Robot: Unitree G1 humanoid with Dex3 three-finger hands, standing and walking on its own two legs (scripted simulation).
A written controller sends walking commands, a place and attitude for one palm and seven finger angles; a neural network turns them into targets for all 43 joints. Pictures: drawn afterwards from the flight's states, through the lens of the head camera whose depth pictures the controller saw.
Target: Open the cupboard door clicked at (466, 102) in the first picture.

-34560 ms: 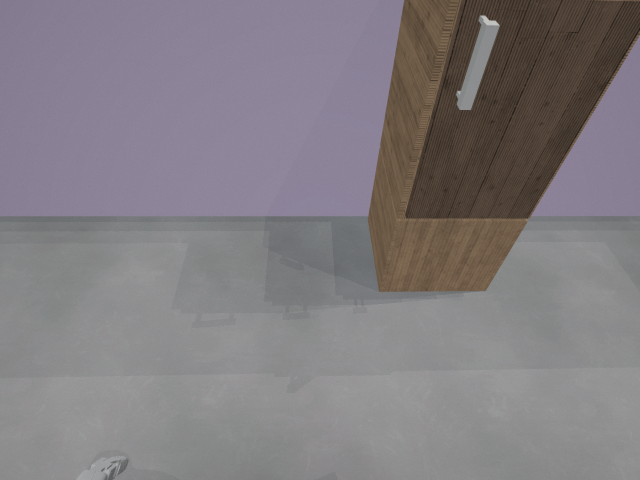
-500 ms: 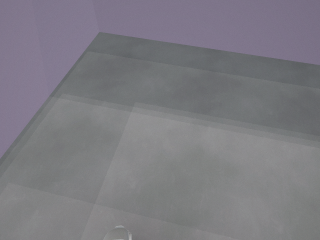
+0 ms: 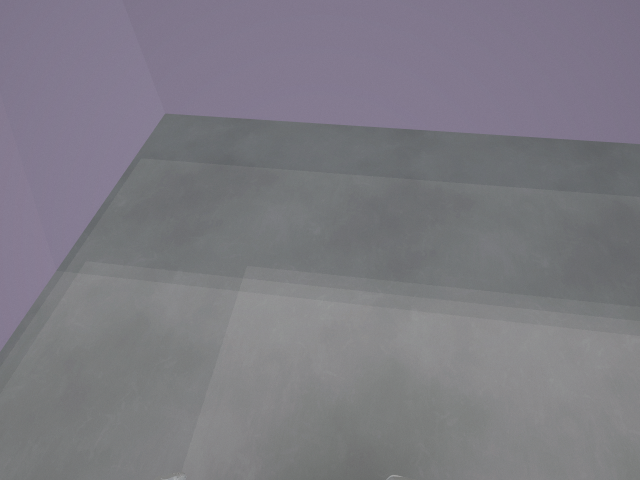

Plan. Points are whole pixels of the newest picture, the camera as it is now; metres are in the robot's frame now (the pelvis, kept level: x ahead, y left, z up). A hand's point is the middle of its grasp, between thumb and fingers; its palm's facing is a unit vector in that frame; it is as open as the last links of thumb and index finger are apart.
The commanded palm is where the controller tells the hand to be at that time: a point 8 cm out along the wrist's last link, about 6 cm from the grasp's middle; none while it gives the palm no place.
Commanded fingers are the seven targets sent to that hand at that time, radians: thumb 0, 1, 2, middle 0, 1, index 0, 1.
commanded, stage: turn to face it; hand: left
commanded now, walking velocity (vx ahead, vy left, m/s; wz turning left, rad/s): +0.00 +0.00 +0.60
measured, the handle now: out of the picture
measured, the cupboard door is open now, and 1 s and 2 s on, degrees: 48 48 48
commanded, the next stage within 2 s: none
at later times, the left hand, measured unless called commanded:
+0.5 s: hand (185, 464) +0.17 +0.20 -0.15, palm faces +0.30 -0.93 -0.23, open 7.4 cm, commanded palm none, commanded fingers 0.00 0.90 0.90 -0.20 -0.30 -0.20 -0.30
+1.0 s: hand out of the picture +0.08 +0.15 -0.17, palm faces +0.58 -0.77 -0.25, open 7.4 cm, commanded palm none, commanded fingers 0.00 0.90 0.90 -0.20 -0.30 -0.20 -0.30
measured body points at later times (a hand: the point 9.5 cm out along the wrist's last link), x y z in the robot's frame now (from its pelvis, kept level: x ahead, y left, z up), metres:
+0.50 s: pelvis +0.12 -0.02 +0.01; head +0.16 +0.00 +0.46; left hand +0.15 +0.25 -0.13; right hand +0.25 -0.24 -0.13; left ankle +0.11 +0.11 -0.72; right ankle +0.14 -0.16 -0.68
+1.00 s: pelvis +0.16 -0.05 +0.00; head +0.20 +0.00 +0.45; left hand +0.05 +0.19 -0.15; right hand +0.41 -0.20 -0.12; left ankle +0.10 +0.05 -0.72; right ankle +0.19 -0.18 -0.67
